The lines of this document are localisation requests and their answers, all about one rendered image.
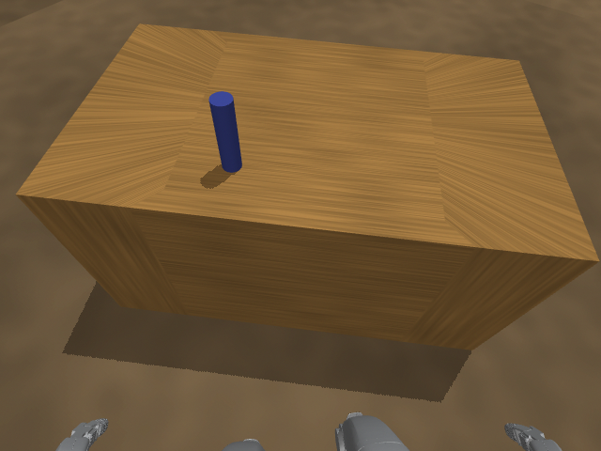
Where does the left robot hand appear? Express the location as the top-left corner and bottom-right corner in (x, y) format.
(55, 418), (108, 451)

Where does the right robot hand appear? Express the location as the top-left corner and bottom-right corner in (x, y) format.
(504, 423), (562, 451)

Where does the can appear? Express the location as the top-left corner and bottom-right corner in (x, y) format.
(208, 91), (242, 173)

